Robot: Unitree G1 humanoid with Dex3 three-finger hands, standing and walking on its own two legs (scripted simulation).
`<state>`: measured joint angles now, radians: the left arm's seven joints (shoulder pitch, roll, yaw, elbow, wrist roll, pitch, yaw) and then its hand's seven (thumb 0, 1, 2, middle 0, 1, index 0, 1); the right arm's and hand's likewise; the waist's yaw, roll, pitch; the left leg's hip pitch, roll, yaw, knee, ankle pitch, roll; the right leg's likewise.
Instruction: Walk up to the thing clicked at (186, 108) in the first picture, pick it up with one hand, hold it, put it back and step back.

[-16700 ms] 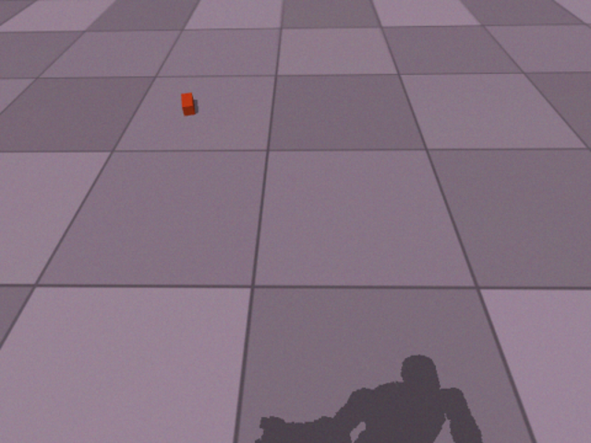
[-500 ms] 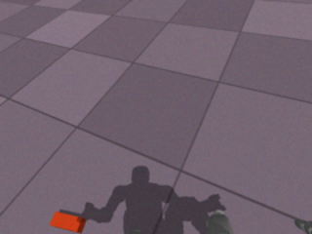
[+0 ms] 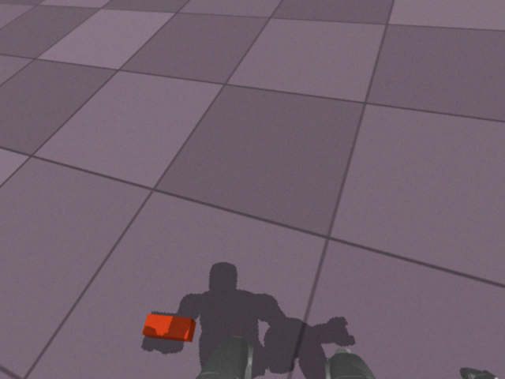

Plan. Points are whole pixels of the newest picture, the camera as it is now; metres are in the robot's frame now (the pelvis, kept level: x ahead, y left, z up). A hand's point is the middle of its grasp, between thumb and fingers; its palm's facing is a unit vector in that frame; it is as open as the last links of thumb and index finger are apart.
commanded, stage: walk up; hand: left
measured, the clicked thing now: (169, 327) +0.37 +0.42 -0.70
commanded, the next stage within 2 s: none
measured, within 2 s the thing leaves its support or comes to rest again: neither
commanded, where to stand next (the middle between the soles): -0.01 +0.20 m, yaw -8 degrees
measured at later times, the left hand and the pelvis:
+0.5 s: hand out of the picture -0.07 +0.49 -0.13, palm faces -0.10 -0.85 -0.52, open 7.4 cm; pelvis -0.13 +0.21 -0.01, yaw -4 degrees
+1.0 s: hand out of the picture -0.03 +0.57 -0.12, palm faces -0.23 -0.90 -0.37, open 7.4 cm; pelvis -0.13 +0.29 +0.04, yaw -11 degrees
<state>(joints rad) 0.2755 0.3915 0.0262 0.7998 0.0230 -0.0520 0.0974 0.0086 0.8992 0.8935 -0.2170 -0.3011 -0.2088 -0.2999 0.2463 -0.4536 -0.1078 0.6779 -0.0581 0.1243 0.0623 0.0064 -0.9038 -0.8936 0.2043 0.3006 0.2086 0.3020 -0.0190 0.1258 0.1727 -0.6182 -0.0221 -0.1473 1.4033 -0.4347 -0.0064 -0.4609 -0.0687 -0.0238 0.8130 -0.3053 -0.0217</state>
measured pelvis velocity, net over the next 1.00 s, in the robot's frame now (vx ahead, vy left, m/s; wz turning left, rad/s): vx -0.13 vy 0.29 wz -0.19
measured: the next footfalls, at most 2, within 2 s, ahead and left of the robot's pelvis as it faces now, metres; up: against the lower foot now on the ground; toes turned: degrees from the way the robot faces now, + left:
left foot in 0.14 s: +0.00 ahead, +0.27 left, +0.00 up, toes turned -1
right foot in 0.42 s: -0.05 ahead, +0.09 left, +0.00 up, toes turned -6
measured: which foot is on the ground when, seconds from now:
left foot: up 0.00-0.12, down 0.14-0.44, up 0.46-0.62, down 0.64-1.00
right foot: down 0.00-0.16, up 0.18-0.40, down 0.42-0.66, up 0.68-1.00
